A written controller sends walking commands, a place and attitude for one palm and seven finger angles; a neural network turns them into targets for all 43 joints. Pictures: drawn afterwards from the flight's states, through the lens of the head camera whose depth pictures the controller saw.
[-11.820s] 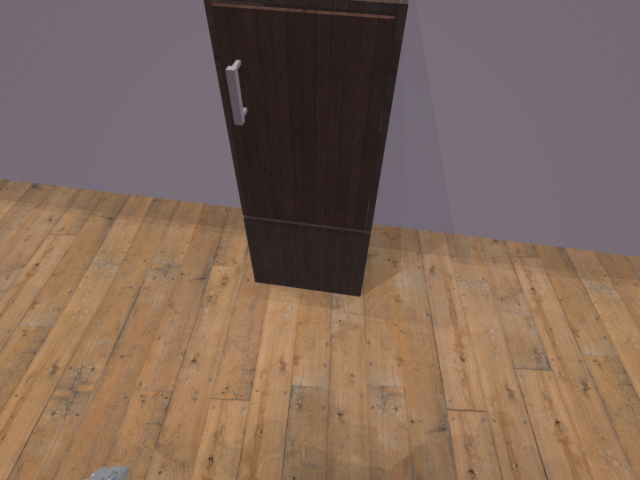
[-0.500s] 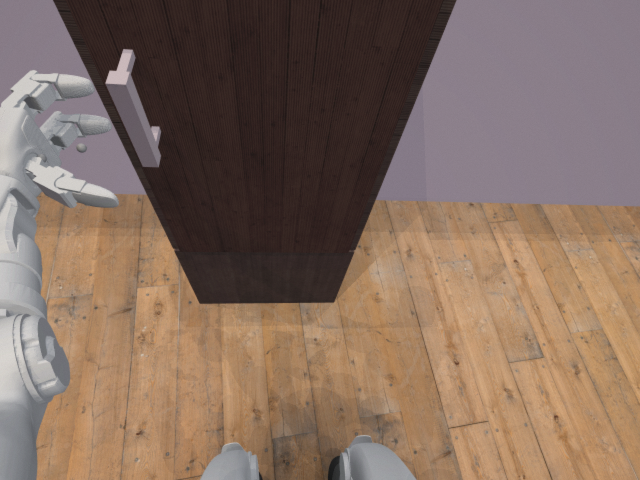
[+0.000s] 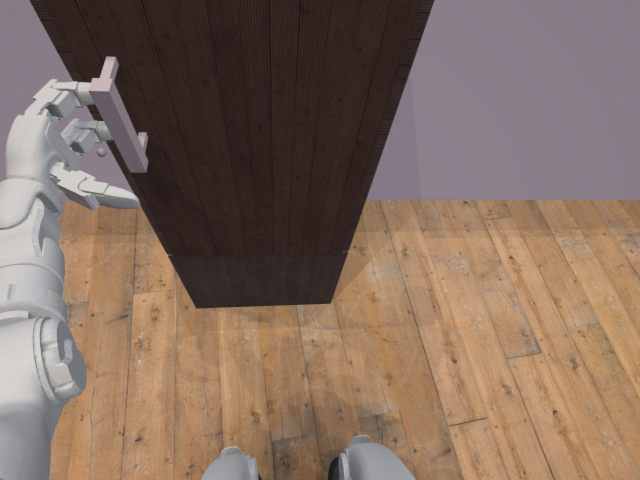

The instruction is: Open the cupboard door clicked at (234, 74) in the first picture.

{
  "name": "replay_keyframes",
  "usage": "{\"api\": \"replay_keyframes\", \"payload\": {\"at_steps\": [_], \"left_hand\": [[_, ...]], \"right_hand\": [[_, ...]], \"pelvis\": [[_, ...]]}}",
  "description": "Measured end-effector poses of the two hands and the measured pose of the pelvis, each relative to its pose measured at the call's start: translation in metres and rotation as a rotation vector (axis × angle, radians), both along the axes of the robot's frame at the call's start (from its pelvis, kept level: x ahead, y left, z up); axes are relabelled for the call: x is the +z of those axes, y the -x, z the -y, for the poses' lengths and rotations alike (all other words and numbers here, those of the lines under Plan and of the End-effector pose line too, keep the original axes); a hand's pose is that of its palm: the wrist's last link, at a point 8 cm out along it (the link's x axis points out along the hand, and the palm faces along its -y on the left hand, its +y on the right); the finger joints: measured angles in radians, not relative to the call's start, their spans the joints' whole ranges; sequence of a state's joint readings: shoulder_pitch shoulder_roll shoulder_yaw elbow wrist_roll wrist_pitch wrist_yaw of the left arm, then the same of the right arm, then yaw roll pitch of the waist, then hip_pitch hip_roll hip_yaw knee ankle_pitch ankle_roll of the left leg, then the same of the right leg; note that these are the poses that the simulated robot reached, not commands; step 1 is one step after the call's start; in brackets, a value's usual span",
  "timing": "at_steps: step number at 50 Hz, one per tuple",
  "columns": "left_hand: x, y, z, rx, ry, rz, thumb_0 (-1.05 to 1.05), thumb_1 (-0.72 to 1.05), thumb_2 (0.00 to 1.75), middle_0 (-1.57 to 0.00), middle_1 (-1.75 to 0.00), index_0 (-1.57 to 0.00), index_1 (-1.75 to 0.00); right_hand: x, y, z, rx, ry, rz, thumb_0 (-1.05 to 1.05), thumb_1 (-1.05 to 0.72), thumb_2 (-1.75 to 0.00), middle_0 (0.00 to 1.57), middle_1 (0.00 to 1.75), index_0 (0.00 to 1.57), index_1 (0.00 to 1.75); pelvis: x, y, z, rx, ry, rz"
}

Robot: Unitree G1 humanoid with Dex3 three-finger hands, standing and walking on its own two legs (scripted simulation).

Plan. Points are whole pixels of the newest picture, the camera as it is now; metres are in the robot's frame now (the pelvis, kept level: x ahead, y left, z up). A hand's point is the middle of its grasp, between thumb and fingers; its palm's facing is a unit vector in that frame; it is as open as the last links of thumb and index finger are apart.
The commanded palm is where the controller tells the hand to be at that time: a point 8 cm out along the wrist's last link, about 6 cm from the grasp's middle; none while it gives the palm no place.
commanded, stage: slide the fingers in behind the handle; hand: left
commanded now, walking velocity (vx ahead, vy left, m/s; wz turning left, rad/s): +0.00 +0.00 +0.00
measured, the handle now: (125, 118) +0.54 +0.20 +0.09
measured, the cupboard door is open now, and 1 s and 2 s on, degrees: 0 0 1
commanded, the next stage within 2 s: close the thumb around the handle in 1.12 s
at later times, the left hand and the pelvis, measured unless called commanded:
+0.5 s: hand (131, 153) +0.49 +0.19 +0.09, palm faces -0.03 -1.00 +0.00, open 14.0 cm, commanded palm +0.46 +0.24 +0.09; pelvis +0.00 -0.01 +0.00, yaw +0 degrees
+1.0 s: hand (144, 153) +0.49 +0.18 +0.09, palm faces -0.03 -1.00 +0.01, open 14.0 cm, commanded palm +0.47 +0.23 +0.09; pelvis +0.00 -0.01 +0.00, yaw +1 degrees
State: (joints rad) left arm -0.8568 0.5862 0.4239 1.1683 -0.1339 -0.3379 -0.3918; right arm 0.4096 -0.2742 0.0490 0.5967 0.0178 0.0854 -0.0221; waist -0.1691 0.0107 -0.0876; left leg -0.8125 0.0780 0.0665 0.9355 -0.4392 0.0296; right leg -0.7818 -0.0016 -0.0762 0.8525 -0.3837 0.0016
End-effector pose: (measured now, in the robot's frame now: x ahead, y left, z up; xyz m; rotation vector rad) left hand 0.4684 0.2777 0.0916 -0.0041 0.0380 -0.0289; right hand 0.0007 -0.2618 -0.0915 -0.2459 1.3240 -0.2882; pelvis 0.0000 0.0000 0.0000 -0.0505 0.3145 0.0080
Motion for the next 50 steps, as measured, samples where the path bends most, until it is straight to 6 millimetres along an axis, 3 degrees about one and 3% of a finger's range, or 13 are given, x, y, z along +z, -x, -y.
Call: {"api": "replay_keyframes", "payload": {"at_steps": [33,50], "left_hand": [[-0.002,0.001,0.045,-0.005,0.003,0.011,-0.02,-0.50,0.30,-0.29,-1.20,-0.30,-1.20],[-0.003,0.000,0.046,0.003,0.001,0.008,-0.02,-0.50,0.30,-0.29,-1.20,-0.30,-1.20]], "right_hand": [[-0.006,-0.015,0.005,0.021,-0.030,0.042,0.01,-0.91,-0.90,0.20,0.30,0.20,0.30],[-0.006,-0.009,0.009,0.020,-0.021,0.031,0.01,-0.91,-0.90,0.20,0.30,0.20,0.30]], "pelvis": [[0.001,-0.001,0.006,0.007,-0.011,0.012],[0.000,0.002,0.008,0.009,-0.012,0.009]]}}
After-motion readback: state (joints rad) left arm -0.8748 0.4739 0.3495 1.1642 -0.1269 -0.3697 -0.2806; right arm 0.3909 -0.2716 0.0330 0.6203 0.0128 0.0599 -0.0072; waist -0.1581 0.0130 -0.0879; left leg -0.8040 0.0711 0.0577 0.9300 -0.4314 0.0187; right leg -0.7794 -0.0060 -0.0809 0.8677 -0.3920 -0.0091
